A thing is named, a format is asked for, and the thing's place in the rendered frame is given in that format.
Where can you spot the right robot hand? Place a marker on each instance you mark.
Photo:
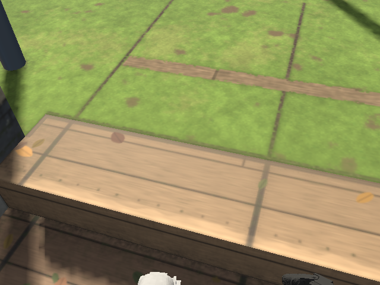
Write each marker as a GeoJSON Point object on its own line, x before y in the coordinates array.
{"type": "Point", "coordinates": [305, 279]}

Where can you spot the robot left thigh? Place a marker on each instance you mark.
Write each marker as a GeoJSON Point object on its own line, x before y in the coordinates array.
{"type": "Point", "coordinates": [157, 278]}

